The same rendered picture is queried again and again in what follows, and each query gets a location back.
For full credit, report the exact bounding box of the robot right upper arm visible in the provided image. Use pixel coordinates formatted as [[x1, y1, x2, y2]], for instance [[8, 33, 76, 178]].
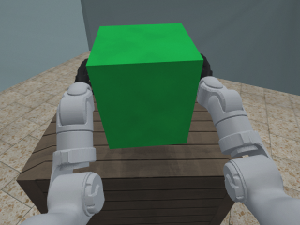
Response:
[[223, 154, 300, 225]]

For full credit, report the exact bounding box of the robot right forearm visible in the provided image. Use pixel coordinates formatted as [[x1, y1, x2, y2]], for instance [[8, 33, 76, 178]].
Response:
[[197, 76, 284, 189]]

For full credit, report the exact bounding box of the carton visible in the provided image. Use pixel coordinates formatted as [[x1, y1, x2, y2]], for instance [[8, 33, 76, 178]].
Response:
[[86, 23, 204, 149]]

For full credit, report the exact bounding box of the robot right hand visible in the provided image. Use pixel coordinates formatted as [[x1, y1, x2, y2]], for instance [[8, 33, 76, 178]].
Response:
[[200, 53, 213, 80]]

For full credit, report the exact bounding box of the pedestal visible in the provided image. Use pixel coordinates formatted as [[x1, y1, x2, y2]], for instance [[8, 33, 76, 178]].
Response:
[[16, 81, 242, 225]]

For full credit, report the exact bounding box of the robot left hand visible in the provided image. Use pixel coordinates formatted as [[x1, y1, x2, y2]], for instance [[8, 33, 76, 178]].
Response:
[[75, 58, 94, 95]]

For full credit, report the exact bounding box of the robot left upper arm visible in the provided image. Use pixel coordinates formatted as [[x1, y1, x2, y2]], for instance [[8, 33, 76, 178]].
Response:
[[20, 172, 105, 225]]

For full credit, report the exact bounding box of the robot left forearm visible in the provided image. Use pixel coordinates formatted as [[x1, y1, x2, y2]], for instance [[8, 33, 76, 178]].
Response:
[[47, 82, 97, 210]]

